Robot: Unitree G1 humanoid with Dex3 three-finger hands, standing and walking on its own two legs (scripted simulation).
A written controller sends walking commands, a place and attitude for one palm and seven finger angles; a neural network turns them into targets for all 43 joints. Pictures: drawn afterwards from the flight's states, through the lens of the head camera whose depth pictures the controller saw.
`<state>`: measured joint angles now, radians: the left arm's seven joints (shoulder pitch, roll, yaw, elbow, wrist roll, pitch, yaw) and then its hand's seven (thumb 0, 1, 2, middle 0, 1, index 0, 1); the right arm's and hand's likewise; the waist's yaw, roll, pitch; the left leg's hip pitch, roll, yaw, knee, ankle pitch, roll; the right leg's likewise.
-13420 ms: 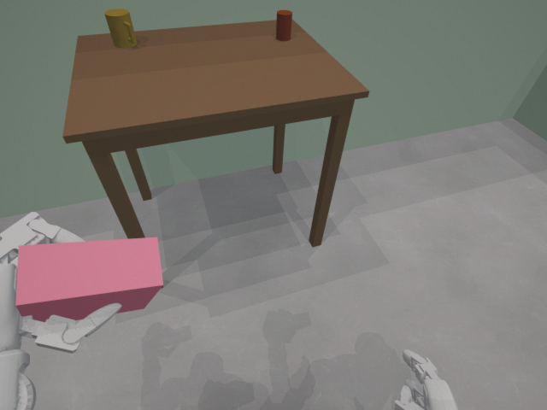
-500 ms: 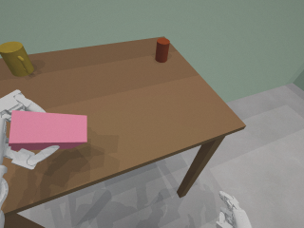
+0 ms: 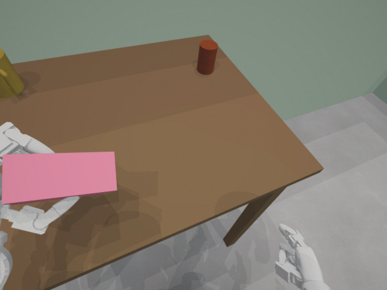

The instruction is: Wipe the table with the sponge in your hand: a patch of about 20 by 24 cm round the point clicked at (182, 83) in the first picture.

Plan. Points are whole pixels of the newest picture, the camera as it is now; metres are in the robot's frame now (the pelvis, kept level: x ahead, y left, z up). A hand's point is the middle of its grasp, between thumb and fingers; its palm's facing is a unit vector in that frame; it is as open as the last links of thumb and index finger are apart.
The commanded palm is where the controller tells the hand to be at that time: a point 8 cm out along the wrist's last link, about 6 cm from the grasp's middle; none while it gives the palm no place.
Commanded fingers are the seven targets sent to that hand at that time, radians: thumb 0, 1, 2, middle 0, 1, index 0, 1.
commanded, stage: come to a stop and stand still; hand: left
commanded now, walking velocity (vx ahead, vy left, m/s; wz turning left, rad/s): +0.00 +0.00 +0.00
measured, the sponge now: (77, 177) +0.25 +0.21 +0.15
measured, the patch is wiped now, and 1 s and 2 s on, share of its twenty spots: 0.00 0.00 0.00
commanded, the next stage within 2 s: look again from close up in 0.08 s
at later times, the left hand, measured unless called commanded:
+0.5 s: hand (32, 215) +0.18 +0.23 +0.16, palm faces +0.39 -0.84 -0.38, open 9.6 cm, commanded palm +0.12 +0.26 +0.18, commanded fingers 0.00 0.10 1.30 -1.20 -1.60 -1.20 -1.60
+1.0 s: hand out of the picture +0.21 +0.27 +0.22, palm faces +0.53 -0.71 -0.46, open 9.5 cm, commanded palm +0.12 +0.25 +0.18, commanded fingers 0.00 0.10 1.30 -1.20 -1.60 -1.20 -1.60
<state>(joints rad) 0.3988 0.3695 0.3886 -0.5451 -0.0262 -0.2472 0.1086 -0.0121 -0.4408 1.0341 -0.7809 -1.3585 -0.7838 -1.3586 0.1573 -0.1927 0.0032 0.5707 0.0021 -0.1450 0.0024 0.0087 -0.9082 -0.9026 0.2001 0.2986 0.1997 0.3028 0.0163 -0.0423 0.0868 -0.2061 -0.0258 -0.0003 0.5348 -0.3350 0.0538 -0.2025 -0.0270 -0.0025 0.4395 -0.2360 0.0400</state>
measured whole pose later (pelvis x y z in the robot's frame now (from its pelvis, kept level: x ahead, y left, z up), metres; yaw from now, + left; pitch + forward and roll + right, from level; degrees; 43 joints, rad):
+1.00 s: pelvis -0.03 -0.03 +0.00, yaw +1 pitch +0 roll -1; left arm 0.16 0.59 0.50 -0.31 -0.01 -0.30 0.10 -0.01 -0.44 1.04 -0.78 -1.36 -0.79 -1.36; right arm 0.26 -0.20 0.06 0.60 -0.01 -0.16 -0.03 0.01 -0.91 -0.90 0.20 0.30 0.20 0.30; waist 0.03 -0.06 0.04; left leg -0.27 -0.02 -0.03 0.55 -0.29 0.02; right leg -0.28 -0.02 -0.02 0.51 -0.23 0.01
